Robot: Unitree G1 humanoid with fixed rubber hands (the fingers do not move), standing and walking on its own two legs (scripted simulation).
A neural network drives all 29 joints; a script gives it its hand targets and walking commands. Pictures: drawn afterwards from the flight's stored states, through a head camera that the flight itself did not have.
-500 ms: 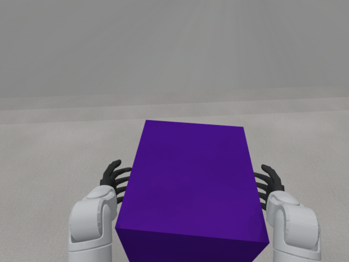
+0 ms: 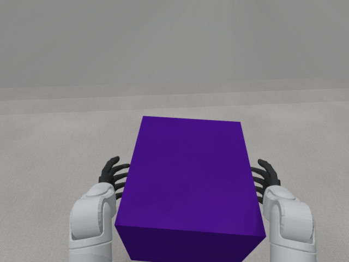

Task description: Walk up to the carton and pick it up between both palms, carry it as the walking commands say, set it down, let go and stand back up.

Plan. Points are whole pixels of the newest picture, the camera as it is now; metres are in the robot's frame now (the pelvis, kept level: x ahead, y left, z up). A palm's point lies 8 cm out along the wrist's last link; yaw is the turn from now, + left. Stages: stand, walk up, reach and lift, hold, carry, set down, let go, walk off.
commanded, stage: carry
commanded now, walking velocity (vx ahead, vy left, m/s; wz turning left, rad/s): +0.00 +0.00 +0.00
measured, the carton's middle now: (187, 189) +0.31 -0.01 +0.00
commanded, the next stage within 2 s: none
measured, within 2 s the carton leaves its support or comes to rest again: neither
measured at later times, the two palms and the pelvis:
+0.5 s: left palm (97, 187) +0.27 +0.20 +0.05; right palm (246, 187) +0.28 -0.14 +0.05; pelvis +0.02 +0.03 +0.00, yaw +0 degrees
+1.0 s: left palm (106, 170) +0.32 +0.20 +0.04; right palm (243, 173) +0.32 -0.15 +0.05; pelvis +0.07 +0.03 +0.00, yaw +0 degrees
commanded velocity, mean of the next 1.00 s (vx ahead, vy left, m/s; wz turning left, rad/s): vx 0.00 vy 0.00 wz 0.00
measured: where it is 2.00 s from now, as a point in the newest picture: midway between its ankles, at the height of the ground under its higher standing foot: outside the picture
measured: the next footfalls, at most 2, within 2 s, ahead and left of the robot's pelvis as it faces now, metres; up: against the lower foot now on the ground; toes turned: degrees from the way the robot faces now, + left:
none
